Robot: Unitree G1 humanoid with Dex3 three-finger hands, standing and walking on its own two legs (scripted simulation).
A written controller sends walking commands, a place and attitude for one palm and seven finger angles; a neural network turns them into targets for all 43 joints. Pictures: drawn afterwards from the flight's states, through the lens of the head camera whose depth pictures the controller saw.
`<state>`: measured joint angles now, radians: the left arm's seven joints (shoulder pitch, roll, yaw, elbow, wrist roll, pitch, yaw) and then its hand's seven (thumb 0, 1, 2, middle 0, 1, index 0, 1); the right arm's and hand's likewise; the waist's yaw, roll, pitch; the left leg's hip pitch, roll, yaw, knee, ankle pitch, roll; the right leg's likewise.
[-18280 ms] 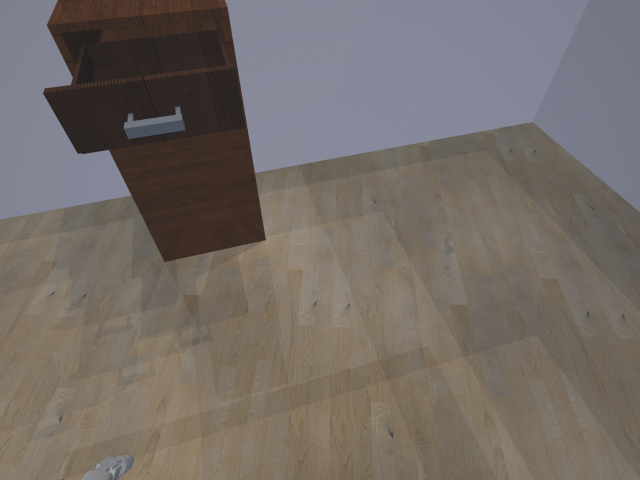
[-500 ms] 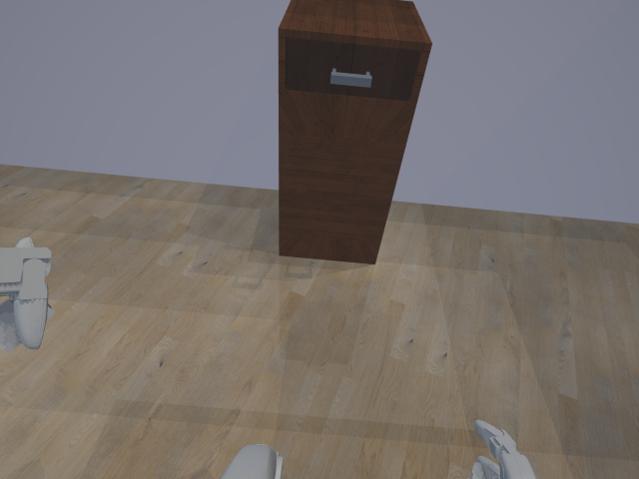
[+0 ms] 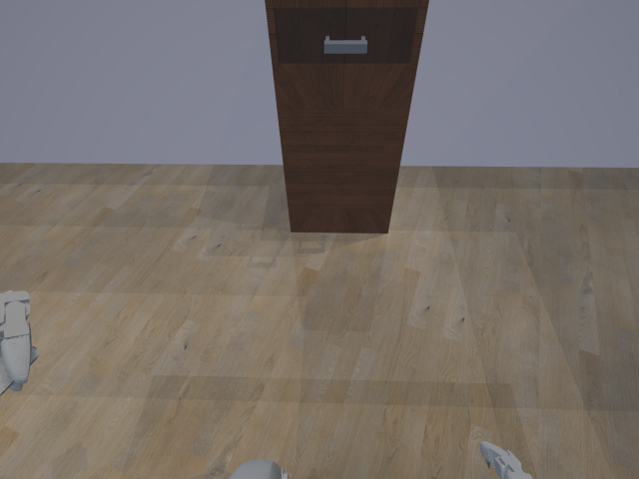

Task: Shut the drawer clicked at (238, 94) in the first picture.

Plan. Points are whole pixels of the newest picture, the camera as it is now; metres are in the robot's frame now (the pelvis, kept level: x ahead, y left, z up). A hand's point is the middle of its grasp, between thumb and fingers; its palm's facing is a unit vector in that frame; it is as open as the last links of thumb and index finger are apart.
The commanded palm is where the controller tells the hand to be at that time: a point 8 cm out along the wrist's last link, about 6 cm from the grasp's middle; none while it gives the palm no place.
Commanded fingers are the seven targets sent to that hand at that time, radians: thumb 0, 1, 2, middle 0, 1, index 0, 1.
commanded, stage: stop stepping back and stand still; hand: left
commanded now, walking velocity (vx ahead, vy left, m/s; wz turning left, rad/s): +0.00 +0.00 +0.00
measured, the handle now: (345, 43) +1.13 +0.00 +0.04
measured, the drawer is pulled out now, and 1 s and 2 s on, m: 0.00 0.00 0.00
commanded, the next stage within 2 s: let the arm hang, fingers relaxed in 1.22 s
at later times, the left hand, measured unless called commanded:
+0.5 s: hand (69, 305) +0.24 +0.25 +0.16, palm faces +0.34 -0.78 -0.53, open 3.2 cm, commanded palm +0.18 +0.29 +0.19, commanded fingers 0.00 0.90 0.90 -1.40 -1.60 -1.40 -1.60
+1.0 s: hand (39, 336) +0.21 +0.26 +0.17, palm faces +0.35 -0.81 -0.47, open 3.3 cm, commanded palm +0.15 +0.30 +0.19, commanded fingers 0.00 0.90 0.90 -1.40 -1.60 -1.40 -1.60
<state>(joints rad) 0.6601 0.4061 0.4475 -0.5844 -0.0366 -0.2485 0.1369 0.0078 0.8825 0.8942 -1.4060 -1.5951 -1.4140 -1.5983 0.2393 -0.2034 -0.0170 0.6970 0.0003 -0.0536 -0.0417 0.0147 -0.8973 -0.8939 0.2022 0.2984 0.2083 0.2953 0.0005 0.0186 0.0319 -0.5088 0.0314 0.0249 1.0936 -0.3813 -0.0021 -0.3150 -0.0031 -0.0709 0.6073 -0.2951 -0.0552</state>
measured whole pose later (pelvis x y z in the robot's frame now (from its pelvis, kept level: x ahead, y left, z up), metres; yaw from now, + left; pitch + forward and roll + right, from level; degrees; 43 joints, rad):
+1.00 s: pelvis +0.02 +0.02 +0.01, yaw +0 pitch +0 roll +0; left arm 0.65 0.36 0.35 -0.55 -0.03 -0.22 0.15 0.01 0.89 0.89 -1.40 -1.60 -1.41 -1.60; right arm 0.21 -0.21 -0.01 0.61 0.01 -0.08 -0.08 0.01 -0.90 -0.89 0.20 0.30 0.21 0.29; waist 0.00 0.01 0.05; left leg -0.23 0.02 0.07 0.45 -0.22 0.02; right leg -0.21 0.00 -0.04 0.43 -0.22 -0.01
